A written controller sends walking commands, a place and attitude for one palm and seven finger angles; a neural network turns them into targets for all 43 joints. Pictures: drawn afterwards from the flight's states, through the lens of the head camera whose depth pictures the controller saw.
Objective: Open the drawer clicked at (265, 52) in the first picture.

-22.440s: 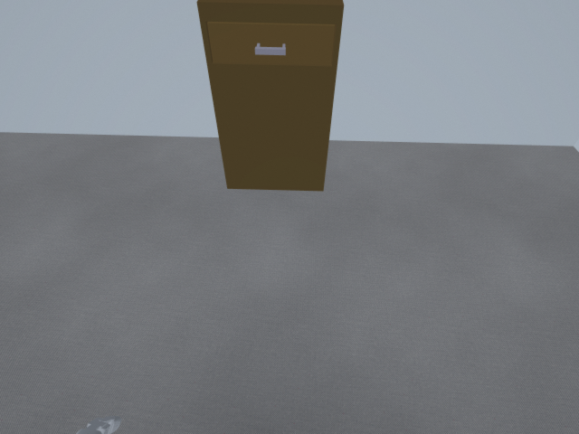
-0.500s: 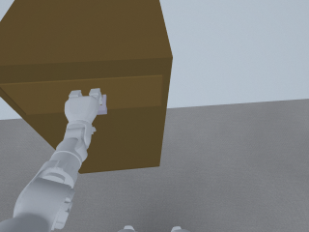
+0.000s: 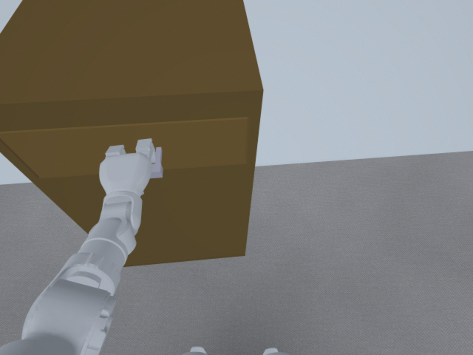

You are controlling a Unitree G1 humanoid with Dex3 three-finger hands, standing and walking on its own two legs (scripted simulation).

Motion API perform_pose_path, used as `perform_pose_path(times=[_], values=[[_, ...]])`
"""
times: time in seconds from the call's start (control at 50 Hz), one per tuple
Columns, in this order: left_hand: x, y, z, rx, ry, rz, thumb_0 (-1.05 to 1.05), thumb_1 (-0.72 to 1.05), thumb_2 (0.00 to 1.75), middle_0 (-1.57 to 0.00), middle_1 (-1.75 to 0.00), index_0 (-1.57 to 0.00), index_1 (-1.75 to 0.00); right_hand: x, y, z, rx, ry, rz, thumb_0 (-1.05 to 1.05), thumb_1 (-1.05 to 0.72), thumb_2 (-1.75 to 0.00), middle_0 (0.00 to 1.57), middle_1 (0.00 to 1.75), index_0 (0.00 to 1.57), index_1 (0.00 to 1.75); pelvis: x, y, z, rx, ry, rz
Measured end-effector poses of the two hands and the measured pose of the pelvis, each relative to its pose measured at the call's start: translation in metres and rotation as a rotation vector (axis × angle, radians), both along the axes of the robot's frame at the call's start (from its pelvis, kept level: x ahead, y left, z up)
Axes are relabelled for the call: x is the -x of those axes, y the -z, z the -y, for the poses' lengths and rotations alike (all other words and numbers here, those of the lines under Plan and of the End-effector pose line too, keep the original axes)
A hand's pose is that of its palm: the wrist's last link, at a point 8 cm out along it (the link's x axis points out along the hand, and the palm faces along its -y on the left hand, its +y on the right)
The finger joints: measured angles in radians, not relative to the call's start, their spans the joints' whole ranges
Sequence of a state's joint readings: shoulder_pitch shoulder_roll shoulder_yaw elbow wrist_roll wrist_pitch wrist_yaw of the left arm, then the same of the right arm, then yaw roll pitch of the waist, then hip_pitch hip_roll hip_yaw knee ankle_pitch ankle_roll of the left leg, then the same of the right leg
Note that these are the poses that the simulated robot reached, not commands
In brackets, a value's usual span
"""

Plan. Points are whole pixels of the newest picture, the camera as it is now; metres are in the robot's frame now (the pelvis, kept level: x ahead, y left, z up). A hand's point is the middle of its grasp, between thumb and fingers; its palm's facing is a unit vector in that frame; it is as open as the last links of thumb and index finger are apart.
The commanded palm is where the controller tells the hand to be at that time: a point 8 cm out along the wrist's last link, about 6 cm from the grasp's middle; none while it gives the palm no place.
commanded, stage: pull the drawer open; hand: left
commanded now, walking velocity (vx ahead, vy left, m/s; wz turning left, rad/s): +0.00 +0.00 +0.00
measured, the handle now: (134, 163) +0.47 +0.20 +0.00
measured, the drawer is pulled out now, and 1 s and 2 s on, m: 0.00 0.12 0.24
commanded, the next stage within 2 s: none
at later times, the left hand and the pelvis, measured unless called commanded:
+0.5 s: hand (134, 209) +0.38 +0.19 -0.02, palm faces +0.00 -0.07 -1.00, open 5.3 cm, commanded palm +0.35 +0.19 +0.05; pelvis +0.02 +0.01 +0.01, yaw -1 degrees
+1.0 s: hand (130, 247) +0.31 +0.18 -0.02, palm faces -0.01 -0.08 -1.00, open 5.3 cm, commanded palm +0.28 +0.19 +0.05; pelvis +0.01 -0.01 +0.01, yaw +0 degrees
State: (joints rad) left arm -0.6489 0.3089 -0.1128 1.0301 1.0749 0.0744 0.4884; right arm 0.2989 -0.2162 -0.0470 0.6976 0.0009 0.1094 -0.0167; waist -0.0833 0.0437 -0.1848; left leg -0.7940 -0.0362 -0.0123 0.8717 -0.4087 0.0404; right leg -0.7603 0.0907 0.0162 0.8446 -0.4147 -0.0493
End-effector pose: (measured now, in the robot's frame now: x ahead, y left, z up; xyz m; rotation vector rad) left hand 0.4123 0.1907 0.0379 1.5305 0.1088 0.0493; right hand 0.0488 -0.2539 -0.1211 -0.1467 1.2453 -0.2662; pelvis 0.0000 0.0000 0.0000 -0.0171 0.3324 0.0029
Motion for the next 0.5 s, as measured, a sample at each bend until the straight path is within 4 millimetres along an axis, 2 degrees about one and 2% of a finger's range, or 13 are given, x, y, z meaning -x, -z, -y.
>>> perform_pose_path(times=[0.12,0.22,0.32,0.5], values=[[0.005,0.003,-0.001,0.011,0.025,-0.005,0.01,0.78,0.81,-0.41,-1.35,-0.33,-1.33,-0.001,0.0,0.003,0.002,0.008,0.004,0.01,-0.91,-0.9,0.21,0.3,0.21,0.3,-0.004,0.0,-0.002,-0.001,0.012,-0.002],[0.013,0.004,-0.001,0.023,0.036,0.021,0.01,0.78,0.81,-0.38,-1.35,-0.38,-1.34,-0.011,0.0,0.003,-0.005,0.01,0.02,0.01,-0.91,-0.9,0.21,0.3,0.2,0.3,-0.009,0.0,-0.003,-0.002,0.02,0.0],[0.024,0.005,0.0,0.021,0.034,0.037,0.01,0.78,0.82,-0.37,-1.35,-0.4,-1.34,-0.03,-0.002,0.0,-0.018,-0.003,0.053,0.01,-0.91,-0.9,0.21,0.3,0.2,0.3,-0.015,-0.002,-0.005,-0.003,0.023,0.012],[0.049,0.004,0.002,0.029,0.014,0.033,0.01,0.77,0.83,-0.37,-1.35,-0.41,-1.35,-0.075,-0.014,-0.007,-0.028,-0.051,0.158,0.01,-0.91,-0.9,0.21,0.3,0.2,0.3,-0.021,-0.007,-0.005,-0.004,0.018,0.047]])
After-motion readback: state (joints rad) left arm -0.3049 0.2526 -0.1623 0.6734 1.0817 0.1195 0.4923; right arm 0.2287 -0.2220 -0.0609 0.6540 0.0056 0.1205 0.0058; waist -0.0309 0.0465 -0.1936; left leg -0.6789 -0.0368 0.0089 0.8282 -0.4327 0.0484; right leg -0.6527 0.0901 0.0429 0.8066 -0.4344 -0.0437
